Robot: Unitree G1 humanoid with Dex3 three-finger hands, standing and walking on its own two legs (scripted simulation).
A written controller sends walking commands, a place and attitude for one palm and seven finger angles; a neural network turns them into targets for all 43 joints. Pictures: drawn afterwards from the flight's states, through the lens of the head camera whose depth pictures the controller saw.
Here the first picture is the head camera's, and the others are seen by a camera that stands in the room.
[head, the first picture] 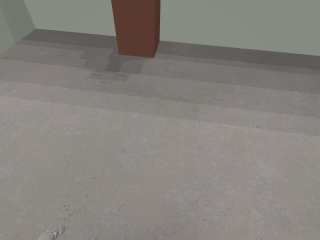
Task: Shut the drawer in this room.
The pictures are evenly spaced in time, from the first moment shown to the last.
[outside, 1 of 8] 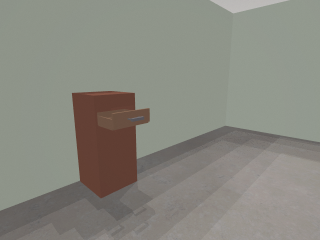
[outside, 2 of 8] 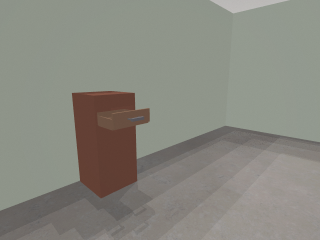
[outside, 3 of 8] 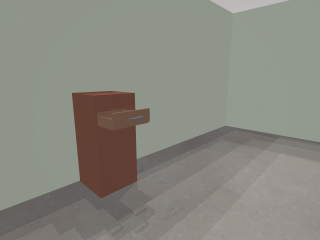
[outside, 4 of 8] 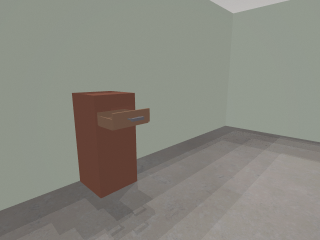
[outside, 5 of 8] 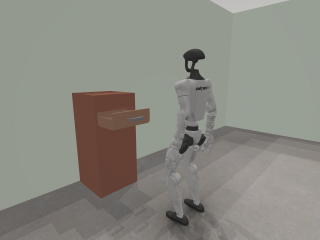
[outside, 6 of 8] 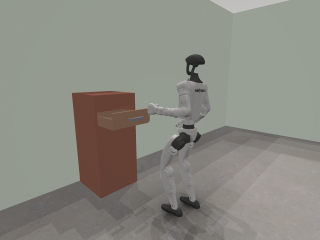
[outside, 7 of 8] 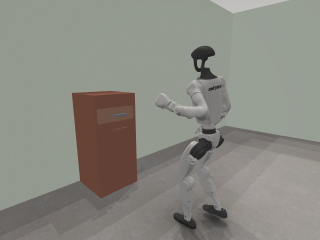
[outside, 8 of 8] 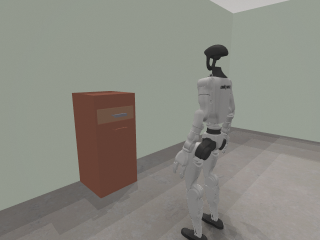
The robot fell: no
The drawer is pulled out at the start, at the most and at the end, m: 0.24 0.24 0.00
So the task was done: yes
